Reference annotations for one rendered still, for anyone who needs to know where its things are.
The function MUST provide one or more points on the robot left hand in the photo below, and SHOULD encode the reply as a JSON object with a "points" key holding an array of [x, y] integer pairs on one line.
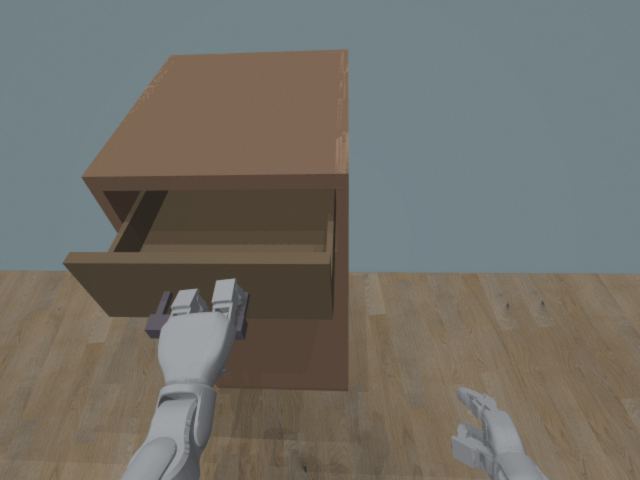
{"points": [[195, 344]]}

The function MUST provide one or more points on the robot left forearm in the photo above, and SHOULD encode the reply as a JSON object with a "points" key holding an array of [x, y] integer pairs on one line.
{"points": [[178, 434]]}

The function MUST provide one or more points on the cabinet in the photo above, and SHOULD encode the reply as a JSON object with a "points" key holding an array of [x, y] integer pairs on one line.
{"points": [[246, 121]]}

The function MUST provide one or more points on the robot right forearm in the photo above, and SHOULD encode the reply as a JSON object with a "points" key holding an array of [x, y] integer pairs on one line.
{"points": [[515, 466]]}

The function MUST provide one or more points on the drawer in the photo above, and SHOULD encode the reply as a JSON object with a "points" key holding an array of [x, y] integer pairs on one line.
{"points": [[278, 243]]}

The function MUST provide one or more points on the robot right hand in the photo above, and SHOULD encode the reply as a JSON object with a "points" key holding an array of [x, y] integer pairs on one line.
{"points": [[477, 448]]}

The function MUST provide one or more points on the handle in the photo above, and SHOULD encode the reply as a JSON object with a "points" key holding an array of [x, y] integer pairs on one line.
{"points": [[156, 321]]}

